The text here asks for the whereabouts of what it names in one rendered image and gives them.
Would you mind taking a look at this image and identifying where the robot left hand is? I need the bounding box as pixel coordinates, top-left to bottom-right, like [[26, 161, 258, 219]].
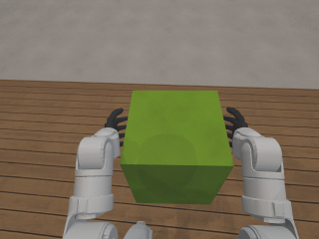
[[104, 108, 128, 146]]

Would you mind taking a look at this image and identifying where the robot right hand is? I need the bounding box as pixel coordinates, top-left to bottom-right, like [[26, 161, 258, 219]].
[[223, 107, 248, 147]]

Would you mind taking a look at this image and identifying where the left robot thigh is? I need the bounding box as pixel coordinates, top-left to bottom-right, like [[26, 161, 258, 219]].
[[124, 224, 153, 239]]

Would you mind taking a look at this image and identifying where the robot left forearm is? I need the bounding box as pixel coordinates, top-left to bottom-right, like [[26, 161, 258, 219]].
[[62, 127, 121, 239]]

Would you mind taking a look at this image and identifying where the robot left shin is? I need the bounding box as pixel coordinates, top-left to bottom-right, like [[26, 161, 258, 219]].
[[137, 221, 147, 225]]

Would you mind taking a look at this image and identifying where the robot right upper arm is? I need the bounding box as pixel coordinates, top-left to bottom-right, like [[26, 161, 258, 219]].
[[237, 224, 296, 239]]

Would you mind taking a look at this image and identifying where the carton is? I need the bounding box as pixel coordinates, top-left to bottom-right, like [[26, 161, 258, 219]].
[[120, 91, 234, 205]]

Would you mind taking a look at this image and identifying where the robot left upper arm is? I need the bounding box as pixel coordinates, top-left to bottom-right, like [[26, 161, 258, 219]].
[[64, 221, 119, 239]]

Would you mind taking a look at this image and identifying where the robot right forearm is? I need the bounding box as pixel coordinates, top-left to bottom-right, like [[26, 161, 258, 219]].
[[232, 127, 299, 239]]

